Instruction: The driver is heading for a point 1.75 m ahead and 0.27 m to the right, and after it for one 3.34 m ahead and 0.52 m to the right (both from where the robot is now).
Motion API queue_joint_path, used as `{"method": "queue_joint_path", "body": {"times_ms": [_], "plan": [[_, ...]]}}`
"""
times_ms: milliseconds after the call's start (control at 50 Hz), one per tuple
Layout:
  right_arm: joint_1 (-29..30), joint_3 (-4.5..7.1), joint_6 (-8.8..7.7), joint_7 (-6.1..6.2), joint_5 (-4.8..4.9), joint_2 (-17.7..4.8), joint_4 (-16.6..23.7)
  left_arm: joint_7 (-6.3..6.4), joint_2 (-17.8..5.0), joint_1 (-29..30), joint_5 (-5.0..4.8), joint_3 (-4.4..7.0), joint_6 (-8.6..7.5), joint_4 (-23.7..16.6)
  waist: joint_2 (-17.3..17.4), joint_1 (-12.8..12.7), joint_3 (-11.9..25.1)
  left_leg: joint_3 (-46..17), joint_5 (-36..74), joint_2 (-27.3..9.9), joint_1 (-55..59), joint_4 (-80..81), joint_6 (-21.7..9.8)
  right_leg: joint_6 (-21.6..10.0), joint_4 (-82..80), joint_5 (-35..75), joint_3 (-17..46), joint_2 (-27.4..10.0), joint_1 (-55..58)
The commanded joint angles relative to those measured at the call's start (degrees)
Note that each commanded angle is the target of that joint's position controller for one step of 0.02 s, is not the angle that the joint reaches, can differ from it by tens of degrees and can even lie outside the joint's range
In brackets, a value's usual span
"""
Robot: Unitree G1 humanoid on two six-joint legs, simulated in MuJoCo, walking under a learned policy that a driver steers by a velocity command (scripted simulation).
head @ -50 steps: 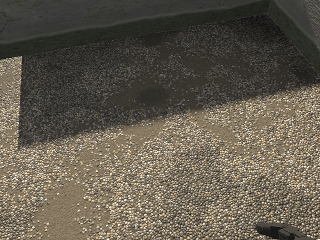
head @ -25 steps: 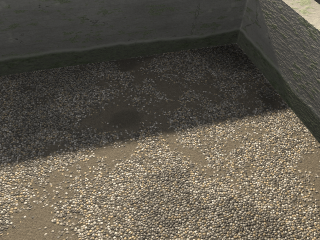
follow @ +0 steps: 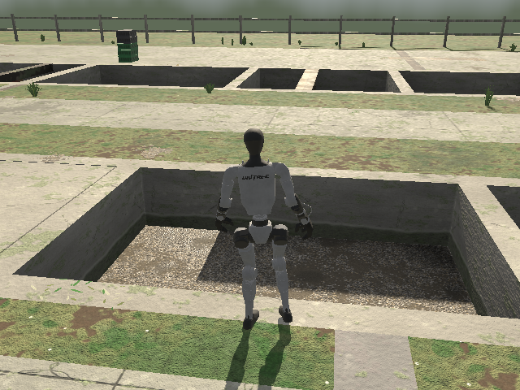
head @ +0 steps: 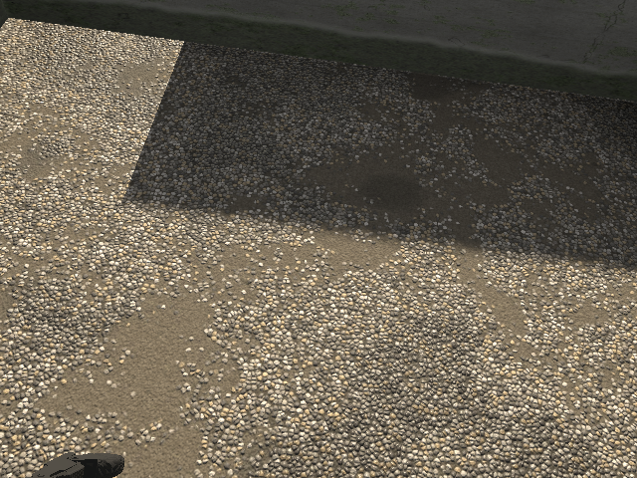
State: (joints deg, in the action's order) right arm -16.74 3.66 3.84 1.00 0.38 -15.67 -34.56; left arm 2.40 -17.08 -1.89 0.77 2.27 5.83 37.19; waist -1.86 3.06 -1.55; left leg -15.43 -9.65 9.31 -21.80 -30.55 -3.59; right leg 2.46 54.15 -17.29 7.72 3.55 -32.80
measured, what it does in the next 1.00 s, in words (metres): steps on the spot: right foot, then left foot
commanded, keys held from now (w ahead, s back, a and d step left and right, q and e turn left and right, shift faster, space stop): shift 0.24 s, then w+shift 0.76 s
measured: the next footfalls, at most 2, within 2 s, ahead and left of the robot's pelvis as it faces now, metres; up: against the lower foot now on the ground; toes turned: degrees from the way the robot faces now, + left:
right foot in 0.14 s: +0.07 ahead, -0.12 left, +0.00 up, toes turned +12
left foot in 0.62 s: +0.06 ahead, +0.09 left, +0.00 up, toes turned +8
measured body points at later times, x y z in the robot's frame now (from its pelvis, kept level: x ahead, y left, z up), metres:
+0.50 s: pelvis +0.01 -0.05 +0.00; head +0.03 -0.08 +0.45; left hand +0.08 +0.22 -0.09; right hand +0.21 -0.29 -0.12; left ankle -0.01 +0.12 -0.69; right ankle +0.03 -0.13 -0.74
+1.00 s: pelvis +0.06 -0.01 -0.02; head +0.07 -0.02 +0.43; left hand +0.26 +0.24 -0.05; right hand +0.26 -0.22 -0.12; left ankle +0.02 +0.09 -0.73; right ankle +0.11 -0.11 -0.74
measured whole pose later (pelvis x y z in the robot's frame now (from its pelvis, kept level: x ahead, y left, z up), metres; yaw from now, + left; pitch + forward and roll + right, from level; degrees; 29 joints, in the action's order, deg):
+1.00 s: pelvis +0.06 -0.01 -0.02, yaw +10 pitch +0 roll +0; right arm -10.1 0.3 0.7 0.8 1.4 -13.8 -36.4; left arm -0.8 -11.1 -2.9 1.0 -0.4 1.1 28.8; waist 2.2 1.9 0.4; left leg -0.9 -23.6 3.2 -17.9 -41.9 -2.3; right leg -1.2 40.6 -19.2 -1.4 0.0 -22.2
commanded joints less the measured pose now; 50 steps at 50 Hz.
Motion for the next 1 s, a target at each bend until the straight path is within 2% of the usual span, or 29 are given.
{"method": "queue_joint_path", "body": {"times_ms": [20, 80, 120, 140, 160, 180, 200, 220, 240, 260, 280, 300, 360, 400, 420, 460, 580, 600, 640, 660, 680, 700, 720, 760, 860, 920, 960, 980, 1000], "plan": [[-0.4, 3.23, -0.32, -0.17, -0.7, -10.07, 3.12, -0.25, -2.87, 3.11, -0.71, 0.16, -2.04, -4.62, 12.63, 0.89, 5.9, -19.49, -3.56, -12.77, 11.66, 9.74, -8.37, -1.11, -7.27, -4.85, -1.84, 1.76, -1.81], [2.29, 2.8, 0.37, -0.87, -1.1, -8.96, 2.93, -0.76, -2.35, -1.11, -1.39, -0.11, -3.41, -3.45, 14.04, 0.4, 7.46, -19.68, 1.04, -11.59, 7.65, 9.98, -6.85, -2.82, -16.32, -5.45, -3.46, 2.01, 9.85], [4.19, 2.58, 0.48, -0.48, -0.3, -8.67, 2.83, -0.4, -1.87, -6.08, -1.37, 0.02, -4.1, -2.04, 13.0, -1.99, 7.75, -20.39, -4.77, -10.22, 3.8, 9.36, -4.07, -4.27, -28.62, 0.66, -3.44, 0.63, 19.94], [3.01, 2.48, -0.01, -0.01, 0.49, -8.21, 2.09, 0.05, -2.79, -6.2, -0.7, 0.3, -4.25, -2.25, 9.54, -1.67, 8.33, -18.2, -13.01, -7.34, -1.01, 7.06, -1.59, -4.98, -32.4, 3.24, -1.09, -2.36, 26.91], [0.15, 2.12, -0.26, 0.37, 1.06, -5.71, 1.54, 0.3, -5.75, -7.09, 0.13, 0.48, -4.4, -3.65, -2.14, -1.84, 10.31, -9.53, -22.26, -1.93, -6.62, -7.36, 1.34, -6.98, -36.62, -0.17, 11.83, -14.53, 32.97], [3.22, 2.92, -0.22, 0.99, 1.03, -7.37, 3.51, -0.09, -10.79, -6.54, 0.8, 1.27, -4.77, -4.54, -12.08, -2.83, 5.62, 0.78, -27.94, 4.66, -17.49, -16.98, 2.79, -11.12, -39.14, 11.7, 23.99, -24.49, 28.91], [4.11, 3.74, -0.52, 1.61, -1.18, -10.86, 1.44, -0.53, -8.34, -9.4, 0.12, 1.17, -5.2, -3.45, -5.06, -3.42, 5.0, -1.13, -23.43, 1.42, -15.68, -24.5, 3.79, -12.72, -37.66, 19.69, 22.73, -23.72, 24.99], [3.13, 3.82, -0.54, 1.42, -1.14, -10.43, 0.06, -0.99, -5.82, -7.16, -0.11, 0.34, -5.57, -3.51, -3.14, -0.89, 4.94, -0.41, -19.81, 0.89, -13.48, -28.45, 4.27, -13.08, -36.13, 22.02, 16.83, -20.11, 22.87], [1.78, 3.63, -0.18, 1.17, -0.95, -9.74, -1.33, -1.43, -4.29, -5.66, 0.15, -0.04, -5.76, -3.74, -3.12, 0.17, 5.41, 0.41, -17.01, 0.76, -11.68, -31.52, 4.77, -12.39, -35.21, 24.0, 11.99, -16.7, 21.41], [-0.11, 3.02, 0.21, 0.65, -1.44, -8.54, -2.87, -1.39, -2.08, -5.64, 0.69, -0.78, -6.32, -3.53, -3.71, 0.56, 9.4, 0.97, -13.64, 0.34, -9.93, -32.59, 5.2, -11.2, -37.15, 10.72, 9.74, -13.82, 22.67], [-0.68, 2.46, 0.59, 0.2, -1.25, -7.15, -3.91, -1.63, -1.02, -6.24, 0.78, -1.18, -6.52, -3.3, -6.16, 0.08, 9.31, 2.07, -12.26, 0.14, -9.81, -32.39, 5.75, -10.19, -39.32, 0.02, 8.86, -12.06, 22.5], [1.64, 2.15, 0.95, 0.0, -0.98, -6.65, -3.38, -1.95, -1.48, -6.46, 0.39, -0.99, -6.49, -3.17, -7.75, -0.99, 6.59, 3.0, -10.62, 0.4, -12.28, -32.55, 6.37, -9.68, -40.31, -4.69, 9.29, -11.47, 22.25], [8.32, 1.76, 1.19, 0.14, -0.77, -6.48, -1.3, -2.12, -3.91, -10.26, -1.04, 0.04, -6.49, -2.64, -6.34, -3.88, 1.72, 2.09, -6.03, -0.48, -17.41, -28.0, 7.86, -9.03, -38.53, -4.2, 10.36, -12.66, 24.12], [8.84, 1.42, 0.84, 0.35, -1.04, -5.95, -1.18, -2.01, -4.97, -13.38, -1.11, 0.64, -6.89, -1.81, -6.74, -4.77, 2.47, 1.94, -4.7, -0.68, -17.81, -24.72, 8.19, -8.97, -36.35, -0.53, 10.59, -12.95, 26.4], [8.84, 1.08, 0.74, 0.57, -0.91, -5.18, -1.34, -2.04, -4.06, -13.11, -1.7, 0.5, -7.01, -2.3, -6.72, -5.0, 3.34, 1.51, -3.97, -0.52, -17.67, -23.22, 8.78, -8.47, -34.96, 3.28, 10.71, -13.22, 27.6], [9.87, 0.6, 0.34, 0.81, -0.66, -4.88, -0.74, -2.2, -3.95, -12.44, -1.52, 0.57, -7.2, -3.17, -8.36, -4.93, 5.02, 2.35, -4.39, -1.83, -15.51, -20.0, 8.58, -8.57, -32.75, 7.7, 10.14, -13.59, 26.84], [17.49, -2.08, -0.87, -0.14, 0.04, -1.84, 4.34, -2.63, -3.87, -10.12, -0.73, 0.71, -6.07, -5.61, -6.95, -6.16, 4.57, 14.71, -5.87, -8.21, -2.77, -7.88, 4.71, -12.3, -32.8, 3.42, 10.46, -14.49, 16.72], [17.08, -2.56, -1.16, -0.25, -0.05, -0.95, 4.66, -2.53, -3.64, -9.09, -1.02, 0.6, -5.73, -6.1, -5.76, -5.37, 4.16, 16.57, -2.39, -8.65, 1.45, -4.48, 3.79, -12.52, -32.74, 2.11, 10.08, -14.24, 14.24], [13.55, -3.02, -2.01, -0.14, -1.66, -0.52, 4.17, -2.07, -2.01, -8.24, -1.51, 0.07, -5.51, -6.68, -1.76, -3.37, 4.76, 16.43, -0.3, -8.43, 10.99, -1.75, 1.66, -11.11, -28.34, 3.4, 7.77, -11.42, 9.83], [10.71, -2.42, -2.73, 0.02, -2.4, -2.62, 3.38, -1.85, -0.37, -8.67, -1.85, -0.34, -5.97, -7.43, 3.84, -2.71, 7.34, 12.77, 5.16, -11.28, 16.47, -3.58, -0.07, -9.12, -21.93, 6.43, 3.0, -7.56, 7.91], [8.6, -1.35, -3.14, -0.06, -1.27, -5.11, 2.3, -1.9, 1.0, -7.23, -1.6, -0.81, -6.5, -8.64, 10.48, -0.92, 10.72, 5.99, 2.96, -14.9, 21.27, -0.89, -2.48, -5.93, -14.9, 3.22, -5.17, -2.33, 3.63], [6.52, -0.85, -3.15, -0.2, -0.49, -7.16, 2.02, -1.74, 0.17, -3.94, -0.83, -0.69, -6.6, -10.28, 14.11, 1.61, 8.84, -2.23, -1.12, -19.4, 22.26, 4.11, -5.06, -3.99, -9.79, -0.47, -8.71, -1.92, -2.72], [5.62, -0.95, -3.19, -0.25, -0.6, -6.94, 2.0, -1.83, -1.81, -0.36, -0.61, 0.05, -6.54, -11.9, 13.19, 3.0, 6.6, -8.61, -1.16, -22.69, 22.62, 6.2, -7.35, -3.05, -5.59, -6.15, -7.51, -2.34, -8.46], [7.08, -1.28, -3.7, 0.22, -1.16, -5.94, 2.07, -2.36, -0.78, 1.35, -0.45, -0.02, -6.42, -13.53, 9.67, 1.35, 5.13, -9.98, 6.57, -24.29, 20.07, 4.37, -9.3, -1.72, 0.47, -8.69, -5.06, -3.58, -11.46], [14.56, -2.23, -4.98, -0.1, -0.99, -3.39, 3.9, -2.28, 2.31, -0.43, -0.26, -1.18, -5.47, -13.42, 10.49, -3.04, 7.45, -1.38, 8.18, -18.93, 5.79, 4.1, -5.94, -0.31, -0.56, -4.67, -6.95, -3.74, 2.72], [15.78, -1.73, -4.6, -0.72, 0.01, -4.71, 4.51, -2.75, 2.65, 0.13, -1.22, -1.61, -5.1, -12.99, 9.92, -3.52, 7.22, 0.55, 5.34, -17.14, 0.85, 5.37, -5.0, -1.0, -9.69, 0.29, -10.57, -3.4, 13.97], [17.33, -1.83, -4.33, -0.48, 2.0, -4.72, 5.1, -3.46, 3.01, -3.23, -0.05, -1.67, -5.07, -11.47, 6.37, -5.58, 7.4, 1.22, 6.53, -16.01, -2.79, 3.32, -3.7, -2.43, -16.95, 6.3, -12.35, -2.01, 24.39], [16.48, -1.98, -4.44, 0.03, 1.75, -3.51, 4.95, -3.41, 2.04, -6.57, 1.2, -1.36, -5.2, -10.37, 2.17, -7.38, 7.49, 5.01, 10.21, -12.98, -5.32, -5.67, -1.82, -3.4, -18.94, 8.25, -7.96, -4.01, 29.77], [16.64, -2.56, -4.94, 0.56, 1.72, -1.45, 6.89, -2.98, -2.16, -9.25, 1.22, -0.33, -5.27, -9.65, -9.79, -8.23, 10.07, 10.12, 6.81, -8.47, -13.47, -16.53, 1.34, -6.49, -18.22, 16.05, 1.0, -10.32, 37.36]]}}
